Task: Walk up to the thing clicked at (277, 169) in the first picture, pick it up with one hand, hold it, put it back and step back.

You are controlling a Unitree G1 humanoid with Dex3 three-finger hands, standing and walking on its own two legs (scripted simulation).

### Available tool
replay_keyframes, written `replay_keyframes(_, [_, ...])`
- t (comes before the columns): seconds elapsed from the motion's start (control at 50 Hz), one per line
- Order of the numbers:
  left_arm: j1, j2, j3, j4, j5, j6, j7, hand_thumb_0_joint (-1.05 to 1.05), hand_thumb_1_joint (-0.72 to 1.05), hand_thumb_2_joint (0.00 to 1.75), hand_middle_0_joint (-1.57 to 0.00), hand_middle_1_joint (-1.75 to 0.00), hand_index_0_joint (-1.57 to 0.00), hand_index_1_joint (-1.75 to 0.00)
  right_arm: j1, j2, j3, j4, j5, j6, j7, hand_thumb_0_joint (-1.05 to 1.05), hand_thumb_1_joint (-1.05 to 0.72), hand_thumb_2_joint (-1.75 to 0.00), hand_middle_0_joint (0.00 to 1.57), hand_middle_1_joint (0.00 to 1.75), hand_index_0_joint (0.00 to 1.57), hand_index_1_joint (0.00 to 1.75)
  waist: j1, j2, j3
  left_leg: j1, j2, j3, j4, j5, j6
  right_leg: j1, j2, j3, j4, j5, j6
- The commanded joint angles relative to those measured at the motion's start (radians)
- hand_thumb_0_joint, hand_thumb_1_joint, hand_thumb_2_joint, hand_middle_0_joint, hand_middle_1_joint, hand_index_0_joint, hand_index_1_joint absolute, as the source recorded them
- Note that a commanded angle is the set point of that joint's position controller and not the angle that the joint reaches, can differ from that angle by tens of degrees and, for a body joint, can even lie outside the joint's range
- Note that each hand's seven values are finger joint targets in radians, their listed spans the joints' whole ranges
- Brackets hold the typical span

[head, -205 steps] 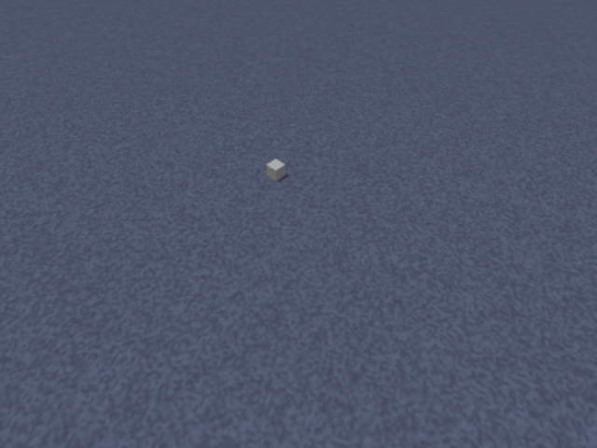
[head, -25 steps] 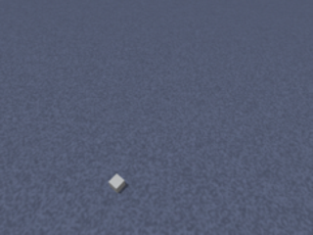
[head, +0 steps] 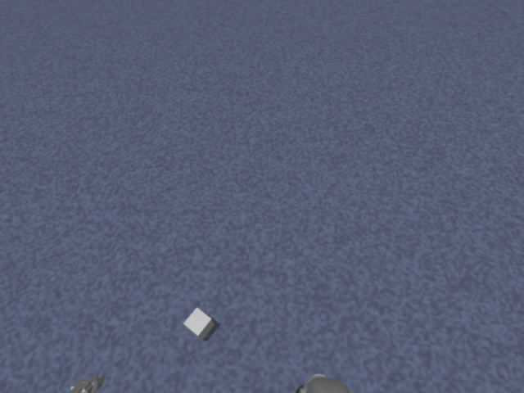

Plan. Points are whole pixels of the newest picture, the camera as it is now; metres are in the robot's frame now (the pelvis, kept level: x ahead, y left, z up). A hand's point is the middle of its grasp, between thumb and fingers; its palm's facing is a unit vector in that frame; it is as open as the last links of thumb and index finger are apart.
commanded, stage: walk up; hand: left
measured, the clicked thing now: (199, 324) +0.44 +0.24 -0.72
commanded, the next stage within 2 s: none
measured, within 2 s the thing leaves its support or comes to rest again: neither
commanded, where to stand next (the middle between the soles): +0.07 +0.01 m, yaw +0 degrees
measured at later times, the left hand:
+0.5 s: hand out of the picture +0.11 +0.27 -0.13, palm faces +0.02 -0.95 -0.32, open 7.4 cm
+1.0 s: hand out of the picture +0.11 +0.26 -0.13, palm faces +0.03 -0.94 -0.33, open 7.4 cm
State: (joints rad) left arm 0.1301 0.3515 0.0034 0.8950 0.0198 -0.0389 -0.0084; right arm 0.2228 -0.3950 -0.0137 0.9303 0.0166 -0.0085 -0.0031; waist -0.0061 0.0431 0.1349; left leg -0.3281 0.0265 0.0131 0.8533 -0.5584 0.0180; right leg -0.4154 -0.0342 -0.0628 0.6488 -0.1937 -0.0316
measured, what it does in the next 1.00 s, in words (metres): stands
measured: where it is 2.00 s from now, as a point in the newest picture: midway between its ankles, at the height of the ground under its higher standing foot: outside the picture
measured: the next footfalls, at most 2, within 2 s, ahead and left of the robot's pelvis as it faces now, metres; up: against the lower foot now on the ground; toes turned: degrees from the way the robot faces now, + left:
none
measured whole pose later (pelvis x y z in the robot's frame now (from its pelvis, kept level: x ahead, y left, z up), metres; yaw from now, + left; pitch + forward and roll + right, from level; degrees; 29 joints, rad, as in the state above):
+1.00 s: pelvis +0.04 +0.01 +0.03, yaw +1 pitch -2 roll +0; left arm 0.07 0.33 0.02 1.18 0.01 0.00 -0.01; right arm 0.07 -0.35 -0.01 1.16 0.00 -0.01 0.00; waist 0.02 0.01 0.06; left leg -0.07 0.02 0.01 0.32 -0.22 -0.02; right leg -0.19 -0.04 -0.08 0.32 -0.10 0.00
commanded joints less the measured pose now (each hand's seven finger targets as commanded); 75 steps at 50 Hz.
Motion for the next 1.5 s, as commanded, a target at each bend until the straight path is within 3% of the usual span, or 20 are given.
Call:
replay_keyframes(0.0, [-0.031,0.281,0.078,-0.029,-0.003,0.003,0.016,0.00,0.90,0.90,-0.20,-0.30,-0.20,-0.30,0.145,-0.191,-0.052,0.043,-0.014,-0.023,-0.011,0.00,-0.90,-0.90,0.20,0.30,0.20,0.30,-0.012,-0.229,-0.217,0.087,-0.005,0.017,-0.181,0.173,-0.007,0.085,-0.203,0.230,-0.206,0.006,-0.141])
replay_keyframes(0.04, [-0.065,0.252,0.069,-0.023,-0.014,0.020,0.011,0.00,0.90,0.90,-0.20,-0.30,-0.20,-0.30,0.121,-0.190,-0.055,0.062,-0.027,-0.026,-0.012,0.00,-0.90,-0.90,0.20,0.30,0.20,0.30,-0.019,-0.207,-0.188,0.156,-0.009,0.021,-0.296,0.282,-0.005,-0.011,-0.183,0.211,-0.202,-0.176,-0.098])
replay_keyframes(0.06, [-0.066,0.224,0.061,-0.018,-0.020,0.025,0.008,0.00,0.90,0.90,-0.20,-0.30,-0.20,-0.30,0.084,-0.215,-0.058,0.056,-0.034,-0.031,-0.012,0.00,-0.90,-0.90,0.20,0.30,0.20,0.30,-0.011,-0.137,-0.175,0.156,0.047,-0.065,-0.372,0.266,0.008,-0.046,-0.162,0.199,-0.200,-0.243,-0.061])
replay_keyframes(0.08, [-0.076,0.208,0.057,-0.003,-0.027,0.030,0.005,0.00,0.90,0.90,-0.20,-0.30,-0.20,-0.30,-0.011,-0.242,-0.057,0.034,-0.037,-0.035,-0.009,0.00,-0.90,-0.90,0.20,0.30,0.20,0.30,0.017,-0.058,-0.123,0.012,0.128,-0.216,-0.454,0.083,0.045,-0.006,-0.102,0.164,-0.197,-0.328,-0.008])
replay_keyframes(0.1, [-0.081,0.230,0.065,0.032,-0.021,0.030,0.004,0.00,0.90,0.90,-0.20,-0.30,-0.20,-0.30,-0.068,-0.241,-0.049,0.041,-0.025,-0.034,-0.003,0.00,-0.90,-0.90,0.20,0.30,0.20,0.30,0.035,-0.053,-0.099,-0.093,0.143,-0.209,-0.477,-0.006,0.065,0.128,-0.078,0.140,-0.177,-0.292,-0.004])
replay_keyframes(0.14, [-0.092,0.224,0.064,0.058,-0.017,0.020,0.000,0.00,0.90,0.90,-0.20,-0.30,-0.20,-0.30,-0.063,-0.201,-0.029,0.068,-0.030,-0.041,-0.002,0.00,-0.90,-0.90,0.20,0.30,0.20,0.30,0.030,-0.073,-0.118,-0.078,0.102,-0.151,-0.481,0.123,0.040,0.190,-0.099,0.170,-0.191,-0.179,-0.015])
replay_keyframes(0.2, [-0.098,0.218,0.053,0.102,-0.025,0.009,0.000,0.00,0.90,0.90,-0.20,-0.30,-0.20,-0.30,-0.093,-0.202,-0.020,0.100,-0.027,-0.051,-0.002,0.00,-0.90,-0.90,0.20,0.30,0.20,0.30,0.027,-0.003,-0.160,0.017,0.105,-0.136,-0.495,0.325,0.024,0.234,-0.103,0.133,-0.200,0.042,-0.012])
replay_keyframes(0.24, [-0.097,0.208,0.046,0.124,-0.032,0.010,0.000,0.00,0.90,0.90,-0.20,-0.30,-0.20,-0.30,-0.112,-0.202,-0.016,0.112,-0.024,-0.053,-0.005,0.00,-0.90,-0.90,0.20,0.30,0.20,0.30,0.034,0.001,-0.176,0.064,0.113,-0.125,-0.502,0.414,0.021,0.258,-0.097,0.111,-0.205,0.128,-0.001])
replay_keyframes(0.3, [-0.117,0.206,0.041,0.152,-0.034,0.015,0.000,0.00,0.90,0.90,-0.20,-0.30,-0.20,-0.30,-0.127,-0.202,-0.019,0.130,-0.019,-0.049,-0.008,0.00,-0.90,-0.90,0.20,0.30,0.20,0.30,0.024,-0.002,-0.192,0.108,0.116,-0.106,-0.517,0.472,0.015,0.292,-0.104,0.097,-0.234,0.166,0.002])
replay_keyframes(0.5, [-0.124,0.201,0.035,0.227,-0.024,0.018,0.000,0.00,0.90,0.90,-0.20,-0.30,-0.20,-0.30,-0.192,-0.194,-0.024,0.163,-0.016,-0.028,-0.006,0.00,-0.90,-0.90,0.20,0.30,0.20,0.30,0.018,-0.037,-0.158,0.161,0.115,-0.095,-0.578,0.396,0.014,0.289,-0.112,0.101,-0.328,0.095,0.021])
replay_keyframes(0.66, [-0.135,0.204,0.043,0.240,-0.018,0.009,0.003,0.00,0.90,0.90,-0.20,-0.30,-0.20,-0.30,-0.202,-0.179,-0.023,0.174,-0.015,-0.023,-0.003,0.00,-0.90,-0.90,0.20,0.30,0.20,0.30,0.010,-0.073,-0.178,0.203,0.104,-0.086,-0.582,0.447,0.002,0.299,-0.121,0.113,-0.364,0.130,0.030])
replay_keyframes(0.82, [-0.116,0.199,0.052,0.234,-0.013,0.011,0.006,0.00,0.90,0.90,-0.20,-0.30,-0.20,-0.30,-0.214,-0.173,-0.026,0.173,-0.018,-0.020,-0.003,0.00,-0.90,-0.90,0.20,0.30,0.20,0.30,0.016,-0.065,-0.179,0.210,0.107,-0.080,-0.593,0.434,0.001,0.307,-0.121,0.109,-0.377,0.106,0.029])
replay_keyframes(1.06, [-0.114,0.189,0.059,0.213,-0.014,0.013,0.007,0.00,0.90,0.90,-0.20,-0.30,-0.20,-0.30,-0.187,-0.169,-0.023,0.171,-0.022,-0.023,-0.006,0.00,-0.90,-0.90,0.20,0.30,0.20,0.30,0.021,-0.048,-0.194,0.196,0.111,-0.074,-0.594,0.467,-0.003,0.344,-0.121,0.107,-0.358,0.172,0.025])
replay_keyframes(1.18, [-0.125,0.191,0.063,0.208,-0.013,0.019,0.006,0.00,0.90,0.90,-0.20,-0.30,-0.20,-0.30,-0.171,-0.173,-0.026,0.171,-0.025,-0.022,-0.008,0.00,-0.90,-0.90,0.20,0.30,0.20,0.30,0.015,-0.042,-0.173,0.173,0.108,-0.078,-0.605,0.425,-0.002,0.340,-0.114,0.111,-0.362,0.110,0.021])
replay_keyframes(1.3, [-0.129,0.188,0.064,0.201,-0.011,0.020,0.003,0.00,0.90,0.90,-0.20,-0.30,-0.20,-0.30,-0.158,-0.173,-0.023,0.170,-0.026,-0.026,-0.008,0.00,-0.90,-0.90,0.20,0.30,0.20,0.30,0.015,-0.045,-0.174,0.165,0.110,-0.080,-0.615,0.407,-0.001,0.349,-0.115,0.113,-0.356,0.120,0.020])
replay_keyframes(1.32, [-0.137,0.254,0.091,0.181,-0.019,0.039,0.009,0.00,0.90,0.90,-0.20,-0.30,-0.20,-0.30,-0.160,-0.232,-0.046,0.162,-0.022,-0.009,-0.013,0.00,-0.90,-0.90,0.20,0.30,0.20,0.30,0.016,-0.065,-0.064,0.101,0.100,-0.081,-0.520,0.626,0.000,0.264,-0.110,0.099,-0.259,0.344,0.011])
replay_keyframes(1.38, [-0.104,0.240,0.097,0.135,-0.023,0.053,0.014,0.00,0.90,0.90,-0.20,-0.30,-0.20,-0.30,-0.128,-0.215,-0.057,0.121,-0.007,0.002,-0.018,0.00,-0.90,-0.90,0.20,0.30,0.20,0.30,0.008,-0.073,-0.205,0.154,0.093,-0.050,-0.416,0.738,0.009,0.297,-0.120,0.077,-0.202,0.451,-0.022])
replay_keyframes(1.44, [-0.123,0.260,0.106,0.090,-0.017,0.068,0.015,0.00,0.90,0.90,-0.20,-0.30,-0.20,-0.30,-0.107,-0.192,-0.067,0.089,-0.007,0.019,-0.021,0.00,-0.90,-0.90,0.20,0.30,0.20,0.30,0.005,-0.135,-0.279,0.154,0.018,-0.003,-0.236,0.573,0.004,0.258,-0.207,0.146,-0.222,0.444,-0.102])
replay_keyframes(1.46, [-0.155,0.278,0.111,0.068,-0.012,0.074,0.017,0.00,0.90,0.90,-0.20,-0.30,-0.20,-0.30,-0.080,-0.183,-0.069,0.087,-0.008,0.031,-0.021,0.00,-0.90,-0.90,0.20,0.30,0.20,0.30,0.000,-0.194,-0.275,0.134,-0.029,0.017,-0.121,0.379,0.000,0.218,-0.268,0.201,-0.251,0.396,-0.151])
replay_keyframes(1.48, [-0.176,0.282,0.111,0.044,-0.002,0.078,0.019,0.00,0.90,0.90,-0.20,-0.30,-0.20,-0.30,-0.060,-0.176,-0.075,0.079,-0.013,0.044,-0.019,0.00,-0.90,-0.90,0.20,0.30,0.20,0.30,0.000,-0.244,-0.253,0.114,-0.065,0.018,0.002,0.083,0.005,0.154,-0.329,0.261,-0.282,0.330,-0.202])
